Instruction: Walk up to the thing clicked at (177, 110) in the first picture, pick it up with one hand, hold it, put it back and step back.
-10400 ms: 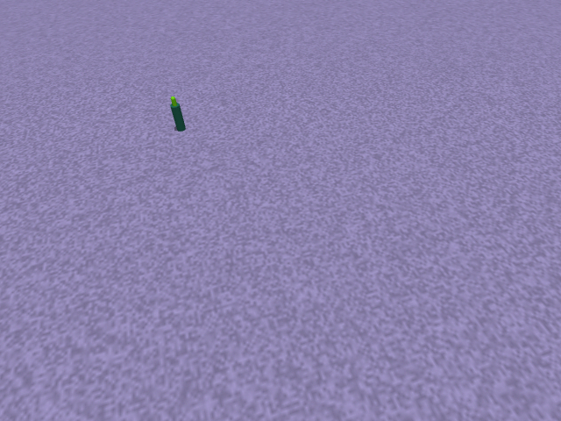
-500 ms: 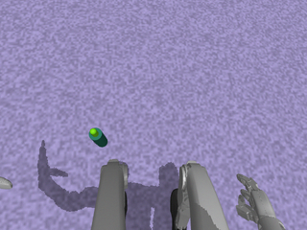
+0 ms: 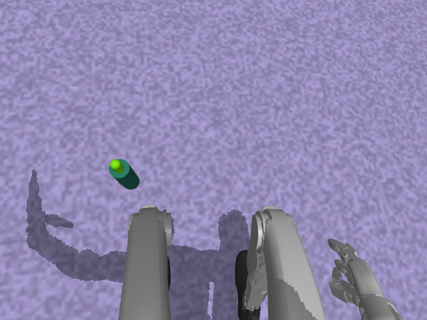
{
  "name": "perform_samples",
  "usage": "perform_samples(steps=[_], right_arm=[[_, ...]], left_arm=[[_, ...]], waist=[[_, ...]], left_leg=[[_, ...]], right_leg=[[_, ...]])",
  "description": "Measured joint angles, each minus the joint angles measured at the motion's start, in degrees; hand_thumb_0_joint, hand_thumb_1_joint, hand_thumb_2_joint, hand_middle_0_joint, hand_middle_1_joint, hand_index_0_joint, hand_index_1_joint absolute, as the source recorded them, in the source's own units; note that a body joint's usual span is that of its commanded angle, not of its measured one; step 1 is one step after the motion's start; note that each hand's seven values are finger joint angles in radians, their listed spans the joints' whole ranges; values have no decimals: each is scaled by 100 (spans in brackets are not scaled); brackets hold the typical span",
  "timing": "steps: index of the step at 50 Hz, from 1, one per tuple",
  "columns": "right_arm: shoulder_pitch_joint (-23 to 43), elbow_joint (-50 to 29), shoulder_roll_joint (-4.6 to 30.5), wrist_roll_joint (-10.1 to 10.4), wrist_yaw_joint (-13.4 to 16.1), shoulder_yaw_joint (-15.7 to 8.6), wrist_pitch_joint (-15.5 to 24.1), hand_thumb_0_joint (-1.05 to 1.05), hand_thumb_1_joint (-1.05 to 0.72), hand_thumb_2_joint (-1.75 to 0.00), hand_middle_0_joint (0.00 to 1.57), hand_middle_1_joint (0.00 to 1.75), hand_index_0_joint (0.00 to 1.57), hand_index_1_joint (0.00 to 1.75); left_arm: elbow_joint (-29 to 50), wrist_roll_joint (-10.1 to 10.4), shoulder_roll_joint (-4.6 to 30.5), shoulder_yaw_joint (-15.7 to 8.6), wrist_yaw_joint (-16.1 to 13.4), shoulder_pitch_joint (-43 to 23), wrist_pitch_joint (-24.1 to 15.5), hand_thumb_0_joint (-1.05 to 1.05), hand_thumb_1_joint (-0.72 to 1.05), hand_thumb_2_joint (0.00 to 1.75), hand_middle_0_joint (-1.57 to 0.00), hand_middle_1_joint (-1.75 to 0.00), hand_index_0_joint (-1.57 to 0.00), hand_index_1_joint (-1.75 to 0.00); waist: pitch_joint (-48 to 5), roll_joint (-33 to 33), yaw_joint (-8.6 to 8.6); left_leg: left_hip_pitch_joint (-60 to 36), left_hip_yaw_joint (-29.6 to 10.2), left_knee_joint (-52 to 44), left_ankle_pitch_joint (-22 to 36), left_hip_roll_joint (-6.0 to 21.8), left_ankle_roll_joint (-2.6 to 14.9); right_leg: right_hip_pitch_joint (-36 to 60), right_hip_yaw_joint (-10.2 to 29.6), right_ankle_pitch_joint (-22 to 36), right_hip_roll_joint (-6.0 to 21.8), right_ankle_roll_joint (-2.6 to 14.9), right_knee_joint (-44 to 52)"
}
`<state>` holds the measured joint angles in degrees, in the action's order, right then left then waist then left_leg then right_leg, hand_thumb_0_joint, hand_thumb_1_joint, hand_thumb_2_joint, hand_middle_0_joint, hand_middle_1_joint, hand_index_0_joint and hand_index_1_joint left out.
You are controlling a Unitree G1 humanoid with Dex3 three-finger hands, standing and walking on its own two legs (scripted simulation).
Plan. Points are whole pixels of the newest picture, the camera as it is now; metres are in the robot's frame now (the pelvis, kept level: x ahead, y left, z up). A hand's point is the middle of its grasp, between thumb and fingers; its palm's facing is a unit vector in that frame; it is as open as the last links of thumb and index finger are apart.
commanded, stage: go down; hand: left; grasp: from the side
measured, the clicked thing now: (123, 173) +0.43 +0.25 -0.34
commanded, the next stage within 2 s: none
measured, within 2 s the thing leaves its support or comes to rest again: neither
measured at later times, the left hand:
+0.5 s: hand out of the picture +0.33 +0.43 -0.04, palm faces +0.24 -0.96 -0.13, open 17.6 cm
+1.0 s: hand out of the picture +0.34 +0.43 -0.05, palm faces +0.24 -0.96 -0.11, open 17.6 cm
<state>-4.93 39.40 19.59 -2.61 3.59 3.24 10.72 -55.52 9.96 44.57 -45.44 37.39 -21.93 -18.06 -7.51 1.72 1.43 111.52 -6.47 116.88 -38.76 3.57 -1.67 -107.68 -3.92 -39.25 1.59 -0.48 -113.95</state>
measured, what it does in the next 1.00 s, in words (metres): lowers itself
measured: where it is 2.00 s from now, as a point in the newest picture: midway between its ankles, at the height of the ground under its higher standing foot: (203, 300)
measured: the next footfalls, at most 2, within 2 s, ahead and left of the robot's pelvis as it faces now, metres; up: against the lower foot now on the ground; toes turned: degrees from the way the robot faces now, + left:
none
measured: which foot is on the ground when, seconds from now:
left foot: down 0.00-1.00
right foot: down 0.00-1.00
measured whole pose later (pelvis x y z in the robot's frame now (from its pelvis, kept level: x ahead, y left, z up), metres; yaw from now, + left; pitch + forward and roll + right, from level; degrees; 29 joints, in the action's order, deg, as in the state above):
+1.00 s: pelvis -0.01 +0.00 -0.05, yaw -1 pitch +33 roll -6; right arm -4.8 40.5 20.5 -2.9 2.1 4.8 9.9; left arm -58.8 11.0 49.6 -48.8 41.4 -28.0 -18.9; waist -5.6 2.3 2.2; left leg 120.0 -7.4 126.5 -39.5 3.0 -1.3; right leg -115.6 -3.7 -40.0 1.4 -1.1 -123.0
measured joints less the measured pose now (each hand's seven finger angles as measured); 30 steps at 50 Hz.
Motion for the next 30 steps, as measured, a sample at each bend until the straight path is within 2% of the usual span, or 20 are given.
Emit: perform_samples(steps=[11,30], right_arm=[[-21,49,19,-13,-22,76,-14,1,-92,-91,20,30,21,30],[-123,125,42,16,-85,134,-54,1,-92,-91,20,30,21,30]], left_arm=[[-75,-37,162,-78,129,-220,60,-1,-54,4,-6,-4,-4,-5],[-216,67,381,-176,233,-389,17,-1,-56,5,-5,-4,-3,-5]], waist=[[48,-11,27],[101,14,73]], left_leg=[[296,-53,341,-4,-20,3],[601,-80,652,-28,-28,21]], right_leg=[[-269,-13,1,-3,-10,-314],[-564,-1,-13,-19,-34,-605]])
